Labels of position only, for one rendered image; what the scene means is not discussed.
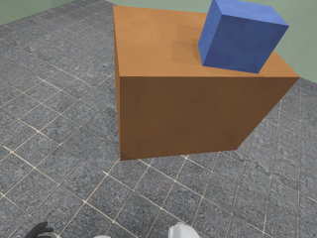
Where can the pedestal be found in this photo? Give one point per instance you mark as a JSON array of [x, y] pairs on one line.
[[168, 103]]

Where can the right robot thigh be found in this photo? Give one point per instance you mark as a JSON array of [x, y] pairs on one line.
[[182, 231]]

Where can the carton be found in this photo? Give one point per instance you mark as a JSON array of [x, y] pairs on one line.
[[239, 35]]

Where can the left robot hand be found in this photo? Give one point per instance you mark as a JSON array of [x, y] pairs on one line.
[[39, 229]]

